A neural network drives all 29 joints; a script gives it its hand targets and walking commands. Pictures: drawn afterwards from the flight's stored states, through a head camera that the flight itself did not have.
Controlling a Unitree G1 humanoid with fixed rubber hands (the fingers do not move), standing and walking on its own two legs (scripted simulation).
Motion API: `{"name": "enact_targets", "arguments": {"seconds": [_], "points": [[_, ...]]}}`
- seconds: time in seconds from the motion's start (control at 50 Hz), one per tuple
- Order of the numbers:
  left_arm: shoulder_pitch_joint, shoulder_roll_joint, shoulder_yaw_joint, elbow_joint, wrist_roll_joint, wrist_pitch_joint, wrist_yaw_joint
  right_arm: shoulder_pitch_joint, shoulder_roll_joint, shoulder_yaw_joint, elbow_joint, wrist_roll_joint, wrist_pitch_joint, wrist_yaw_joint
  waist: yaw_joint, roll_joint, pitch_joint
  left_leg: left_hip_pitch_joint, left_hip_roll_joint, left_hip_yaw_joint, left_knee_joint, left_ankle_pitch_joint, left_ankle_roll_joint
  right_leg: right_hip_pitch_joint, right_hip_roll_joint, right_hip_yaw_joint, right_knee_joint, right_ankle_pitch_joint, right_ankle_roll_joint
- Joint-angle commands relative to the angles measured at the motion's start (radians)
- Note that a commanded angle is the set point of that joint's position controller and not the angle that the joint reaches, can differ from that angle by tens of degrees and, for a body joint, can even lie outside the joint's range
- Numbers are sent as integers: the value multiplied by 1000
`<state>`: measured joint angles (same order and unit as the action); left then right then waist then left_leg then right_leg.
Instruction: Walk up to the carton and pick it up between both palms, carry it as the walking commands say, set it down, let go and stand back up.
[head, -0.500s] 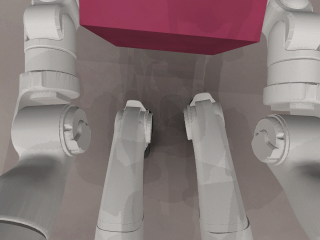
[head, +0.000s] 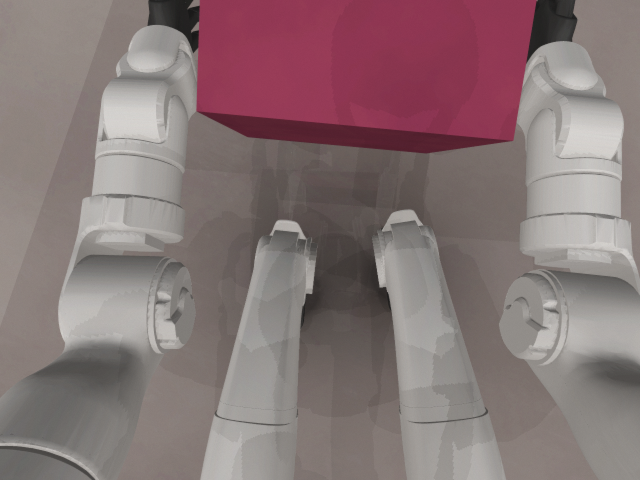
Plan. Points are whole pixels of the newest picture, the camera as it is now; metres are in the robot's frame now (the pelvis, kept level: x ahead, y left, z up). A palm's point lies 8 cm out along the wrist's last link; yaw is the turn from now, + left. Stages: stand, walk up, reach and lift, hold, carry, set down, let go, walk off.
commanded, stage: reach and lift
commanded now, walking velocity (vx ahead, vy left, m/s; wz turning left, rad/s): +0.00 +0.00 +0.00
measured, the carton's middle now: (354, 35) +0.53 -0.03 -0.13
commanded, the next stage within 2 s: none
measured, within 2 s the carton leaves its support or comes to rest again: neither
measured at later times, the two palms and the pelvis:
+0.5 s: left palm (165, 26) +0.50 +0.13 -0.01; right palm (632, 21) +0.48 -0.22 +0.00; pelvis +0.00 -0.02 +0.06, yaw -1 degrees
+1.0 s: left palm (97, 56) +0.45 +0.14 +0.05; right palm out of the picture +0.44 -0.20 +0.06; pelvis +0.03 -0.01 +0.12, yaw +0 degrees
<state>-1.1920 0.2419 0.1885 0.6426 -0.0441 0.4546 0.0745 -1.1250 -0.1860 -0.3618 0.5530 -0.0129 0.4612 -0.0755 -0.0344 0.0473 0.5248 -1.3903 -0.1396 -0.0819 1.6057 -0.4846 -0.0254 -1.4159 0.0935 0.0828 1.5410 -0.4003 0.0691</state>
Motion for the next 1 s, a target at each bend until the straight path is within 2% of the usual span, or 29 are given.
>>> {"name": "enact_targets", "arguments": {"seconds": [0.0, 0.08, 0.12, 0.14, 0.16, 0.24, 0.26, 0.28, 0.32, 0.34, 0.38, 0.4, 0.42, 0.48, 0.5, 0.52, 0.54, 0.6, 0.62, 0.7, 0.74, 0.8, 0.82, 0.84, 0.86, 0.88, 0.9, 0.94, 0.98], "points": [[-727, -1155, -547, -356, -207, -45, -239, -926, 1051, 718, -410, 247, -35, 231, -67, -94, -2568, 727, -19, 48, -266, 284, 24, 790, 53, -113, -198, 252, -41], [-830, -1100, -473, -316, -202, -60, -244, -990, 1012, 693, -382, 220, -33, 212, -64, -130, -2358, 590, -19, 45, -294, 120, 43, 748, 35, -86, -224, 111, -33], [-807, -1110, -546, -402, -217, -64, -233, -1025, 1041, 787, -469, 287, -37, 212, 11, -126, -2491, 686, -11, 35, -324, 208, 46, 835, 34, -87, -229, 184, -33], [-879, -1122, -500, -369, -216, -67, -235, -1032, 1019, 758, -400, 268, -37, 210, -16, -100, -2409, 668, -13, 43, -331, 137, 34, 809, 29, -92, -246, 115, -32], [-889, -1042, -466, -355, -176, -79, -239, -1003, 1035, 753, -384, 251, -40, 203, 32, -79, -2400, 593, -9, 62, -321, 122, 37, 833, 24, -58, -253, 112, -35], [-757, -1043, -367, -125, -74, -66, -267, -884, 1152, 631, -121, 201, -25, 225, 70, -87, -2015, 511, 18, 63, -407, -75, 60, 707, 5, -51, -332, -114, -24], [-848, -1109, -476, -375, -141, -82, -261, -931, 1205, 739, -301, 255, -31, 230, 65, -148, -2410, 650, -1, 57, -380, 38, 46, 922, 22, -59, -315, 26, -28], [-774, -1131, -466, -245, -134, -67, -269, -948, 1197, 731, -271, 271, -33, 226, 74, -99, -2273, 634, 2, 63, -430, 15, 58, 872, 18, -67, -344, -7, -27], [-778, -1141, -510, -337, -140, -59, -280, -928, 1191, 786, -342, 280, -20, 231, 62, -71, -2509, 687, -2, 70, -402, 98, 36, 1007, 10, -43, -348, 71, -31], [-794, -1119, -459, -241, -116, -48, -287, -841, 1184, 687, -153, 223, -2, 242, 37, -50, -2291, 642, 12, 55, -439, 10, 37, 864, 8, -53, -371, -22, -42], [-768, -1157, -481, -300, -111, -49, -298, -807, 1238, 700, -175, 240, -1, 246, 47, -10, -2338, 723, -1, 62, -480, 50, 39, 935, 13, -44, -400, 3, -33], [-701, -1128, -450, -217, -84, -39, -305, -777, 1248, 695, -150, 240, -2, 252, 105, -36, -2210, 671, 2, 63, -497, 31, 52, 900, 13, -26, -412, -30, -38], [-823, -1163, -544, -438, -162, -43, -309, -779, 1258, 728, -268, 263, -5, 252, 26, 36, -2439, 795, -3, 45, -501, 94, 46, 1006, 23, -23, -415, 82, -51], [-725, -1113, -550, -440, -170, -51, -309, -702, 1277, 719, -247, 235, 9, 241, -1, -65, -2450, 817, -16, 55, -487, 233, 46, 1087, 22, -44, -437, 231, -37], [-738, -1157, -526, -389, -157, -55, -315, -641, 1239, 674, -141, 214, 0, 240, -17, 21, -2275, 761, -3, 46, -519, 212, 37, 1008, 12, -20, -447, 203, -54], [-779, -1189, -604, -557, -191, -68, -314, -703, 1236, 717, -314, 228, -19, 237, -24, 40, -2518, 887, -17, 42, -498, 289, 18, 1111, 30, -33, -420, 303, -55], [-710, -1149, -544, -448, -172, -60, -315, -687, 1155, 682, -290, 196, -27, 230, -32, 26, -2349, 791, -12, 43, -509, 273, 28, 1054, 34, -23, -442, 265, -62], [-521, -1138, -513, -308, -124, -94, -323, -628, 1218, 725, -276, 184, -55, 223, 23, -74, -2168, 750, -17, 46, -541, 314, 52, 1074, 22, -11, -484, 312, -44], [-550, -1160, -524, -351, -136, -112, -325, -723, 1220, 808, -420, 224, -77, 217, 36, -93, -2254, 726, -25, 53, -525, 332, 50, 1182, 12, 10, -486, 358, -30], [-286, -1181, -420, -104, -63, -116, -343, -625, 1140, 781, -361, 138, -79, 201, 25, -161, -2060, 613, -23, 35, -552, 283, 49, 1219, 9, 8, -501, 347, -25], [-324, -1242, -524, -253, -113, -142, -331, -534, 1191, 845, -407, 169, -99, 203, 3, -133, -2238, 794, -21, 12, -567, 411, 42, 1256, 26, -18, -498, 444, -36], [-384, -1141, -576, -389, -108, -126, -320, -561, 1234, 907, -472, 237, -83, 218, 97, -83, -2336, 908, -17, 26, -607, 461, 37, 1317, 15, 3, -532, 480, -37], [-424, -1150, -565, -400, -107, -119, -314, -459, 1192, 807, -317, 178, -66, 223, 23, -47, -2205, 869, -11, 11, -630, 389, 30, 1180, 29, -36, -522, 396, -41], [-547, -1168, -661, -637, -186, -132, -296, -491, 1242, 888, -459, 250, -71, 228, 30, 4, -2423, 1111, -3, -13, -661, 509, 27, 1297, 36, -23, -538, 489, -49], [-498, -1134, -672, -579, -176, -111, -286, -465, 1179, 844, -425, 217, -64, 220, -5, -1, -2325, 1111, 5, -17, -659, 469, 26, 1199, 39, -45, -541, 430, -55], [-490, -1078, -605, -590, -139, -98, -283, -440, 1197, 803, -338, 210, -42, 227, 37, 41, -2236, 1042, 2, 4, -680, 382, 23, 1204, 27, -27, -573, 360, -65], [-564, -1126, -710, -717, -189, -101, -280, -464, 1225, 877, -441, 250, -48, 234, 9, 19, -2407, 1098, -4, 5, -673, 410, 5, 1294, 36, -40, -568, 412, -49], [-484, -1110, -634, -536, -139, -86, -280, -348, 1176, 744, -219, 155, -31, 238, -12, 28, -2034, 971, 9, -9, -734, 337, 11, 1170, 18, -36, -617, 329, -61], [-542, -1172, -658, -480, -156, -88, -289, -518, 1144, 760, -320, 186, -57, 238, -27, 28, -2026, 973, 13, -10, -759, 209, 17, 1153, 17, -23, -640, 206, -69]]}}
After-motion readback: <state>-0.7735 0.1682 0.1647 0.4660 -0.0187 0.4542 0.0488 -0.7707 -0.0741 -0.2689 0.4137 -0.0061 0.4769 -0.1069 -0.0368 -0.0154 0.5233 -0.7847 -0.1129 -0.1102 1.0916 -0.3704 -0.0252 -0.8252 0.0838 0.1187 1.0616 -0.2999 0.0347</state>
